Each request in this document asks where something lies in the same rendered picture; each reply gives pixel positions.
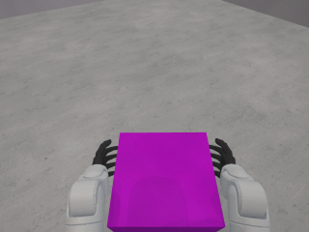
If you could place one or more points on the carton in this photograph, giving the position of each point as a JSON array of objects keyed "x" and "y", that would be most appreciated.
[{"x": 164, "y": 182}]

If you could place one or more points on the right robot hand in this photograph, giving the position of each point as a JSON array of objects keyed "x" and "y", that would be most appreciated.
[{"x": 225, "y": 158}]

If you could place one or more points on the robot left forearm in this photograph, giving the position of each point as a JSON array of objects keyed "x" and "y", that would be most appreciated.
[{"x": 86, "y": 200}]

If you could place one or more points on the robot right forearm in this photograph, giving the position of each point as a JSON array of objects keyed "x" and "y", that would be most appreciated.
[{"x": 246, "y": 199}]

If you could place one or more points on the left robot hand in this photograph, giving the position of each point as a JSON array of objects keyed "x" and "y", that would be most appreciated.
[{"x": 102, "y": 158}]

